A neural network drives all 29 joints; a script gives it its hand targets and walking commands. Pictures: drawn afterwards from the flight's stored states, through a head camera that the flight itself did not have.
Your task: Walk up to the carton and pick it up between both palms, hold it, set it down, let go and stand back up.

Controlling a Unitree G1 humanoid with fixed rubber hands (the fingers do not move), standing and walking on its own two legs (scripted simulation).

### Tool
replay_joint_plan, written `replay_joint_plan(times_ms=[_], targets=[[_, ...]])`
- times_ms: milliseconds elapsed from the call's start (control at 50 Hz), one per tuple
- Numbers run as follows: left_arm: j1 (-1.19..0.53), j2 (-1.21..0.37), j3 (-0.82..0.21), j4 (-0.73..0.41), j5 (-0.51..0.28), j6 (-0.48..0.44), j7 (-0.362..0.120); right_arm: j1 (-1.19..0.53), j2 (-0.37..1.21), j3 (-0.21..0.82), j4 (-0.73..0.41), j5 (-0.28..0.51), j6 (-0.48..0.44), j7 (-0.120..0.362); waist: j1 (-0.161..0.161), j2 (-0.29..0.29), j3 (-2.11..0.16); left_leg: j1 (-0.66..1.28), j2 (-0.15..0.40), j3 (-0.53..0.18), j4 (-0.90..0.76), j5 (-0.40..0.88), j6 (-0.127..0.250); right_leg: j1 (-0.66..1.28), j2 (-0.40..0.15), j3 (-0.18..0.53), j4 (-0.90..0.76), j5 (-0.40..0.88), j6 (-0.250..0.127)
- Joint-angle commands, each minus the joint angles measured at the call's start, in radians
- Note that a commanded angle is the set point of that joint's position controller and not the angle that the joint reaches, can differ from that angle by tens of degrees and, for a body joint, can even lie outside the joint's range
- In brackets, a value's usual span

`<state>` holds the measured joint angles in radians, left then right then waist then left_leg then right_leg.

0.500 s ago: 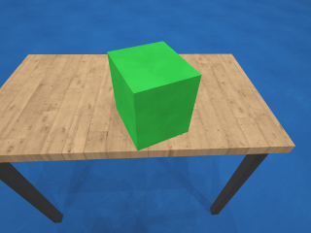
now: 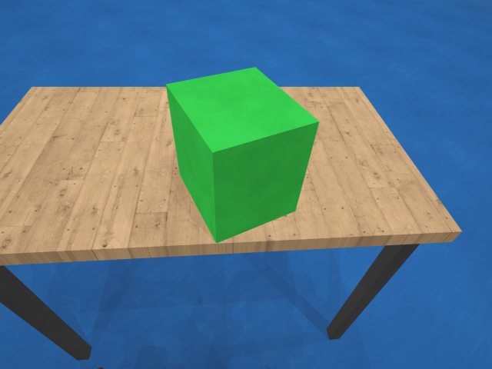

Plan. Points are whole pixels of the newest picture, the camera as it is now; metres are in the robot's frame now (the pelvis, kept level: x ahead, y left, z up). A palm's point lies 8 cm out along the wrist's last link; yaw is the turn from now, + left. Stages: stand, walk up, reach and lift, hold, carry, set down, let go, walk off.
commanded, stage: walk up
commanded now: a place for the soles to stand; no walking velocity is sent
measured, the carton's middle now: (236, 153) +0.49 +0.03 +0.11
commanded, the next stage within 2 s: reach and lift in 2.00 s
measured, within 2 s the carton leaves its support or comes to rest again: neither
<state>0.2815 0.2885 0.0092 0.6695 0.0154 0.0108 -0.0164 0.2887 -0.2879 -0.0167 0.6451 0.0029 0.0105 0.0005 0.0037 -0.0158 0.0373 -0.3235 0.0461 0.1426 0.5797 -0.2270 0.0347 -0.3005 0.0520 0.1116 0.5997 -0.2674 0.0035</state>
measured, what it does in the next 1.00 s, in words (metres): stands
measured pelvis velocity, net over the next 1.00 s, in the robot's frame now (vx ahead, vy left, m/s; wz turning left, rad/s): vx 0.01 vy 0.02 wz -0.04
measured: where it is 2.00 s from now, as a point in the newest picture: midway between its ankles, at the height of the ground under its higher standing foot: outside the picture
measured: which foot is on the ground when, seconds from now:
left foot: down 0.00-1.00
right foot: down 0.00-1.00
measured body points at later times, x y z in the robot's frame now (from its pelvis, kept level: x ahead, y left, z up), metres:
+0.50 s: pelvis +0.01 +0.01 +0.00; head +0.02 +0.02 +0.45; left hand +0.15 +0.26 -0.11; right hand +0.09 -0.27 -0.11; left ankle +0.06 +0.10 -0.73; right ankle +0.04 -0.12 -0.73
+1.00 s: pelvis +0.01 +0.02 +0.00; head +0.03 +0.02 +0.45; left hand +0.13 +0.29 -0.11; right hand +0.10 -0.26 -0.11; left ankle +0.06 +0.10 -0.73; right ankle +0.04 -0.12 -0.73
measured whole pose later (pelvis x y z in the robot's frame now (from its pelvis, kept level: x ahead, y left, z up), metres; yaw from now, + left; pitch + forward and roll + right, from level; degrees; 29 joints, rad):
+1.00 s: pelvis +0.01 +0.02 +0.00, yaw -2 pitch -2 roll +1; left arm 0.30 0.29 0.01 0.69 0.02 0.00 0.02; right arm 0.28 -0.31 -0.03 0.68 0.01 0.04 0.02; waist -0.01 0.00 0.06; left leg -0.30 0.02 0.20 0.60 -0.27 0.06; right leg -0.30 0.03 0.17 0.64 -0.31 0.03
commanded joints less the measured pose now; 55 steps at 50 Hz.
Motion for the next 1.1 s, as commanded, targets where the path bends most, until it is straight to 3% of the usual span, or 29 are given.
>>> replay_joint_plan(times_ms=[0, 20, 80, 120, 180, 220, 280, 320, 340, 360, 380, 400, 460, 480, 520, 620, 640, 680, 700, 740, 800, 880, 920, 960, 980, 1000, 1020, 1040, 1080], targets=[[0.062, 0.141, 0.048, -0.048, -0.008, -0.021, 0.005, 0.039, -0.204, -0.076, -0.059, 0.006, -0.005, -0.006, 0.001, 0.046, -0.003, -0.007, 0.163, -0.224, -0.224, -0.28, 0.056, -0.031, -0.071, 0.063, -0.076, -0.032, -0.06], [0.048, 0.158, 0.044, -0.072, -0.001, -0.022, 0.004, 0.032, -0.181, -0.061, -0.073, 0.011, 0.001, -0.005, 0.009, -0.017, -0.02, 0.011, 0.152, -0.185, -0.192, -0.277, 0.051, -0.059, -0.068, 0.087, -0.11, -0.107, -0.065], [0.037, 0.192, 0.044, -0.059, -0.001, -0.028, 0.018, 0.003, -0.104, -0.04, -0.083, 0.008, -0.011, 0.0, -0.017, -0.047, -0.043, 0.111, 0.083, -0.133, -0.077, -0.131, 0.016, -0.11, -0.134, 0.194, -0.182, 0.011, -0.071], [0.002, 0.157, 0.042, -0.079, -0.014, -0.022, 0.014, 0.036, -0.115, -0.051, -0.072, 0.001, -0.012, -0.001, -0.023, 0.026, -0.012, 0.152, 0.052, -0.111, -0.058, -0.115, 0.009, -0.167, -0.147, 0.25, -0.205, 0.012, -0.067], [-0.01, 0.146, 0.041, -0.088, -0.01, -0.022, 0.008, 0.032, -0.153, -0.055, -0.077, 0.001, -0.017, -0.002, -0.026, -0.12, -0.044, 0.17, 0.081, -0.126, -0.066, -0.051, 0.021, -0.15, -0.108, 0.185, -0.172, 0.087, -0.063], [0.025, 0.157, 0.047, -0.068, -0.012, -0.013, 0.011, 0.027, -0.164, -0.065, -0.081, -0.006, -0.017, 0.001, -0.018, -0.012, -0.053, 0.152, 0.103, -0.142, -0.09, -0.078, 0.027, -0.118, -0.076, 0.159, -0.116, 0.1, -0.056], [0.026, 0.182, 0.052, -0.09, -0.008, -0.008, 0.012, 0.021, -0.172, -0.061, -0.091, -0.005, -0.017, -0.006, 0.009, 0.021, -0.046, 0.124, 0.107, -0.125, -0.071, -0.026, 0.037, -0.101, -0.08, 0.161, -0.095, 0.119, -0.069], [-0.014, 0.157, 0.044, -0.095, -0.006, -0.004, 0.01, 0.019, -0.151, -0.046, -0.09, 0.003, -0.011, -0.008, -0.005, -0.023, 0.002, 0.104, 0.109, -0.134, -0.1, -0.045, 0.033, -0.125, -0.081, 0.143, -0.108, 0.075, -0.07], [0.022, 0.15, 0.041, -0.1, 0.005, -0.022, 0.017, 0.05, -0.175, -0.054, -0.074, 0.005, -0.004, 0.001, -0.007, 0.022, -0.03, 0.099, 0.107, -0.146, -0.088, -0.067, 0.042, -0.087, -0.096, 0.174, -0.127, 0.059, -0.068], [-0.008, 0.159, 0.04, -0.115, 0.009, -0.026, 0.02, 0.029, -0.129, -0.041, -0.072, -0.002, -0.001, 0.003, -0.024, -0.052, -0.032, 0.135, 0.071, -0.104, -0.041, -0.089, 0.038, -0.127, -0.113, 0.228, -0.172, -0.017, -0.077], [0.005, 0.177, 0.047, -0.103, 0.004, -0.022, 0.022, 0.065, -0.125, -0.047, -0.076, -0.014, 0.001, 0.005, -0.021, -0.007, 0.011, 0.135, 0.061, -0.128, -0.028, -0.11, 0.011, -0.203, -0.138, 0.276, -0.189, -0.091, -0.076], [0.004, 0.175, 0.043, -0.096, 0.005, -0.018, 0.025, 0.086, -0.13, -0.041, -0.054, -0.001, 0.003, 0.005, -0.016, 0.004, 0.024, 0.1, 0.068, -0.145, -0.061, -0.137, 0.017, -0.185, -0.123, 0.232, -0.199, -0.181, -0.078], [-0.001, 0.153, 0.035, -0.088, -0.005, -0.029, 0.031, 0.079, -0.146, -0.052, -0.055, 0.005, -0.008, 0.009, -0.03, 0.027, -0.026, 0.13, 0.105, -0.169, -0.127, -0.079, 0.032, -0.114, -0.089, 0.159, -0.093, 0.035, -0.065], [-0.014, 0.15, 0.036, -0.092, 0.007, -0.024, 0.025, 0.06, -0.144, -0.048, -0.059, -0.009, -0.012, 0.007, -0.019, -0.008, -0.028, 0.142, 0.115, -0.175, -0.15, -0.092, 0.044, -0.13, -0.082, 0.135, -0.084, 0.027, -0.06], [0.015, 0.129, 0.033, -0.091, 0.01, -0.027, 0.029, 0.051, -0.194, -0.061, -0.067, -0.004, -0.006, 0.006, 0.004, 0.035, -0.039, 0.052, 0.162, -0.222, -0.202, -0.194, 0.078, -0.038, -0.032, 0.058, -0.017, -0.004, -0.046], [0.033, 0.116, 0.037, -0.082, 0.0, -0.038, 0.031, 0.041, -0.164, -0.057, -0.032, 0.003, -0.005, 0.011, -0.005, 0.081, -0.051, 0.135, 0.123, -0.139, -0.143, -0.066, 0.053, -0.057, -0.073, 0.095, -0.058, 0.085, -0.038], [0.004, 0.136, 0.037, -0.095, 0.002, -0.037, 0.033, 0.084, -0.18, -0.062, -0.037, 0.013, 0.004, 0.011, -0.038, 0.005, -0.048, 0.133, 0.136, -0.157, -0.175, -0.059, 0.032, -0.084, -0.072, 0.106, -0.035, 0.082, -0.038], [0.025, 0.113, 0.034, -0.086, 0.011, -0.034, 0.037, 0.033, -0.166, -0.054, -0.038, -0.007, 0.003, 0.011, 0.0, 0.057, -0.038, 0.079, 0.177, -0.193, -0.218, -0.161, 0.062, -0.037, -0.055, 0.059, -0.032, 0.007, -0.027], [0.032, 0.121, 0.038, -0.084, 0.003, -0.03, 0.035, 0.026, -0.153, -0.052, -0.031, 0.004, 0.006, 0.005, -0.011, 0.025, -0.018, 0.092, 0.173, -0.191, -0.226, -0.088, 0.051, -0.05, -0.066, 0.062, -0.031, 0.033, -0.032], [0.024, 0.133, 0.039, -0.082, 0.001, -0.043, 0.034, 0.023, -0.199, -0.068, -0.023, 0.002, -0.002, 0.007, 0.0, 0.092, -0.113, 0.144, 0.159, -0.17, -0.169, -0.026, 0.037, -0.019, -0.074, 0.067, -0.03, 0.088, -0.041], [-0.01, 0.152, 0.044, -0.072, 0.003, -0.034, 0.036, 0.015, -0.163, -0.06, -0.042, -0.001, 0.007, 0.009, -0.025, -0.053, 0.015, 0.125, 0.108, -0.118, -0.131, -0.08, 0.038, -0.112, -0.087, 0.121, -0.078, 0.079, -0.046], [0.003, 0.14, 0.037, -0.054, -0.003, -0.032, 0.044, 0.066, -0.162, -0.059, -0.028, 0.008, 0.014, 0.013, -0.046, 0.034, 0.005, 0.122, 0.129, -0.158, -0.188, -0.177, 0.027, -0.121, -0.088, 0.103, -0.046, 0.03, -0.05], [0.065, 0.138, 0.036, -0.054, 0.0, -0.033, 0.039, -0.012, -0.179, -0.06, -0.043, 0.001, 0.019, 0.008, -0.002, 0.065, -0.027, 0.12, 0.159, -0.174, -0.2, -0.23, 0.065, -0.108, -0.056, 0.071, -0.039, -0.055, -0.049], [0.062, 0.142, 0.038, -0.058, -0.003, -0.027, 0.044, 0.037, -0.163, -0.058, -0.035, 0.01, 0.016, 0.009, -0.027, 0.037, -0.024, 0.089, 0.169, -0.213, -0.255, -0.195, 0.033, -0.072, -0.06, 0.047, -0.018, -0.029, -0.042], [0.053, 0.138, 0.04, -0.065, 0.0, -0.024, 0.043, 0.037, -0.156, -0.049, -0.032, 0.007, 0.018, 0.01, -0.005, 0.002, 0.033, 0.036, 0.185, -0.216, -0.264, -0.212, 0.047, -0.081, -0.057, 0.037, -0.032, -0.014, -0.028], [0.043, 0.123, 0.038, -0.066, -0.004, -0.031, 0.038, -0.023, -0.18, -0.057, -0.022, -0.005, 0.014, 0.008, 0.013, 0.071, 0.047, 0.079, 0.165, -0.154, -0.218, -0.194, 0.047, -0.125, -0.062, 0.076, -0.059, 0.001, -0.051], [0.026, 0.134, 0.043, -0.062, 0.009, -0.038, 0.035, -0.01, -0.152, -0.047, -0.026, 0.006, 0.015, 0.013, -0.01, 0.023, 0.037, 0.062, 0.137, -0.155, -0.201, -0.151, 0.031, -0.088, -0.071, 0.082, -0.061, 0.081, -0.048], [0.002, 0.143, 0.046, -0.084, 0.0, -0.036, 0.029, 0.018, -0.17, -0.051, -0.033, 0.001, 0.015, 0.014, -0.041, -0.017, 0.001, 0.071, 0.122, -0.153, -0.182, -0.177, 0.018, -0.112, -0.083, 0.125, -0.066, -0.01, -0.07], [0.033, 0.142, 0.043, -0.089, -0.003, -0.041, 0.035, 0.015, -0.19, -0.067, -0.025, -0.008, 0.012, 0.014, -0.028, 0.027, -0.034, 0.137, 0.137, -0.14, -0.16, -0.197, 0.036, -0.136, -0.076, 0.118, -0.082, -0.052, -0.055]])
